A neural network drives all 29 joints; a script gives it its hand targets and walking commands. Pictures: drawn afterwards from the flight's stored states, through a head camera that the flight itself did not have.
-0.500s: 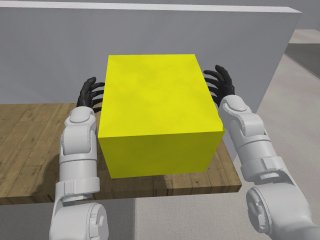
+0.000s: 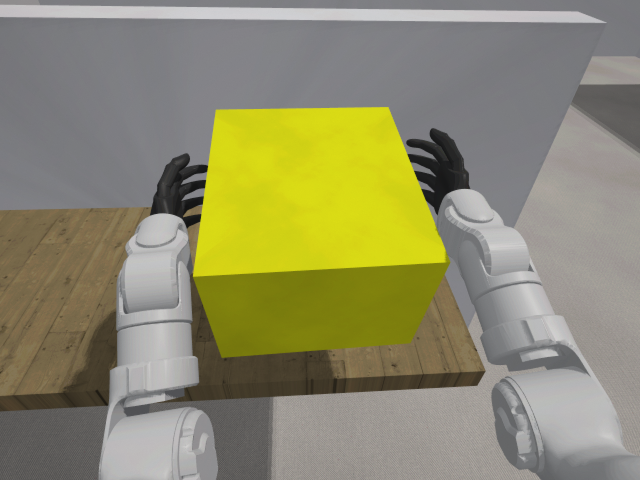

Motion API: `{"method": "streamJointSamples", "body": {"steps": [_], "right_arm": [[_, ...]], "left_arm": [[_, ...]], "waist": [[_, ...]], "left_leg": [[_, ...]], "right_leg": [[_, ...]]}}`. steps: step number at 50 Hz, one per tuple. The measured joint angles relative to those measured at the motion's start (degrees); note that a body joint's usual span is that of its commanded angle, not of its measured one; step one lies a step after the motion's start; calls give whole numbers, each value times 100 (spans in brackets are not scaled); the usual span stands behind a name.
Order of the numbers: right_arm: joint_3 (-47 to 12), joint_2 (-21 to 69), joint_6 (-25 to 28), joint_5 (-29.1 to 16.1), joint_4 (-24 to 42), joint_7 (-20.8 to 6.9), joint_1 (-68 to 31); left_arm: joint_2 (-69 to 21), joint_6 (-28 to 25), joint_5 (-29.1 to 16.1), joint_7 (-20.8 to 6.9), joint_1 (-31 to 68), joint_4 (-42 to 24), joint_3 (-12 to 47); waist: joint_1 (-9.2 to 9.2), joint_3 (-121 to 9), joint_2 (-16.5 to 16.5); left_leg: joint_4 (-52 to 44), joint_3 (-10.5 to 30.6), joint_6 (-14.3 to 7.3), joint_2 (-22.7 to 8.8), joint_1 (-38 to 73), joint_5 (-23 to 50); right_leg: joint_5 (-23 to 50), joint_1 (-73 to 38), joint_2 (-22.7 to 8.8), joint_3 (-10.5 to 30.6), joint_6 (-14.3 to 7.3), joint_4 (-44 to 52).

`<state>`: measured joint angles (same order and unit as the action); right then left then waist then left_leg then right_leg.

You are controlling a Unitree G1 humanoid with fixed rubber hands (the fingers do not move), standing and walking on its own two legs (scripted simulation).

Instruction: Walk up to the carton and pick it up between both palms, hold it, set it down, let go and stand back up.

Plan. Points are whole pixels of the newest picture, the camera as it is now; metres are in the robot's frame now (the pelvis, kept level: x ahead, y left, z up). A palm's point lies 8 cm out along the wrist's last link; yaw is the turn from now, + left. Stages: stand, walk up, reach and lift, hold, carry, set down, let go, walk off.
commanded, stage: hold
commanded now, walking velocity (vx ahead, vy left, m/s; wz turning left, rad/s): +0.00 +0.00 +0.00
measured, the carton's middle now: (310, 223) +0.39 +0.01 +0.15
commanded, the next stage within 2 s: none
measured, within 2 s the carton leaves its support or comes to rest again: neither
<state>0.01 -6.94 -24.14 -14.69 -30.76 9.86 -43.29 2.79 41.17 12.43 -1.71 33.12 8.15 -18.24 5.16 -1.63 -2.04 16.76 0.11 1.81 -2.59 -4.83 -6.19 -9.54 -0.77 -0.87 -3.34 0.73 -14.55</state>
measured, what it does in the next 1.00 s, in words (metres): stands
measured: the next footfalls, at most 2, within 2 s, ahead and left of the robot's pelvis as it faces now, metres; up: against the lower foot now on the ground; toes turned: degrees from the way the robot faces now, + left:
none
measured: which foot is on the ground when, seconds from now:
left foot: down 0.00-1.00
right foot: down 0.00-1.00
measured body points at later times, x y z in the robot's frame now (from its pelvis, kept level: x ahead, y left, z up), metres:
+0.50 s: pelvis +0.00 +0.00 +0.00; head -0.05 +0.02 +0.45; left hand +0.37 +0.18 +0.19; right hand +0.38 -0.16 +0.21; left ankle +0.04 +0.14 -0.75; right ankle -0.01 -0.12 -0.75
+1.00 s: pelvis +0.00 +0.00 +0.00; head -0.05 +0.02 +0.45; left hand +0.37 +0.18 +0.19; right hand +0.38 -0.16 +0.21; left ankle +0.04 +0.14 -0.75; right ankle -0.01 -0.12 -0.75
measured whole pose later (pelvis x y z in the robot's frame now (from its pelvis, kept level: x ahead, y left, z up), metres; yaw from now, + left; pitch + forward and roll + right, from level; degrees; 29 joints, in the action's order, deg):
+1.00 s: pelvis +0.00 +0.00 +0.00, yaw +0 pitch -6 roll -1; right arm 0.4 -6.6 -23.7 -14.7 -31.0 9.8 -42.9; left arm 2.7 41.2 12.6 -1.8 32.7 8.1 -18.2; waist 5.1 -1.8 -2.5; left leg 17.0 0.1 1.8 -2.5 -4.9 -6.2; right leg -9.6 -0.7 -0.9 -3.3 0.7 -14.8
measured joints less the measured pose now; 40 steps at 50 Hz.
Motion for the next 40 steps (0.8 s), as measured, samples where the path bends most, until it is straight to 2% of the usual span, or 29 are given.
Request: {"method": "streamJointSamples", "body": {"steps": [18, 34, 40], "right_arm": [[-21, 5, 42, -46, 103, 16, 85], [84, 19, 52, 50, -121, -19, -41], [6, -28, 56, 0, -80, -7, -67]], "left_arm": [[-8, 1, 18, -15, -81, -129, 30], [8, -47, 1, -1, 113, 189, -13], [11, -54, 10, 8, 74, 103, 10]], "waist": [[1, -3, -27], [-41, -26, 8], [-39, -33, -2]], "left_leg": [[19, -2, 0, 3, 5, -11], [-12, -34, -15, 6, -41, 30], [-6, -18, -10, 3, -10, 14]], "right_leg": [[-3, -10, -3, 6, 2, -6], [13, 83, -7, 42, 5, -46], [22, 19, -1, 28, 9, 6]]}}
